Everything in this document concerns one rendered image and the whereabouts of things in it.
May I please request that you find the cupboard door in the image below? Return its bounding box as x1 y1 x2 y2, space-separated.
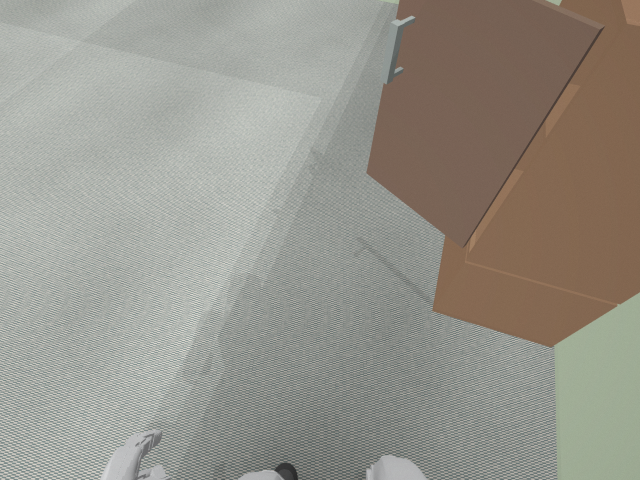
366 0 605 248

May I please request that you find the robot right thigh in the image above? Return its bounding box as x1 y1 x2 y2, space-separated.
366 457 428 480

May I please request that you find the left robot hand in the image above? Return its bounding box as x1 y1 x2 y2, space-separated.
100 430 171 480

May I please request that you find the handle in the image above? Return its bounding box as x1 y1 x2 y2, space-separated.
380 16 416 85

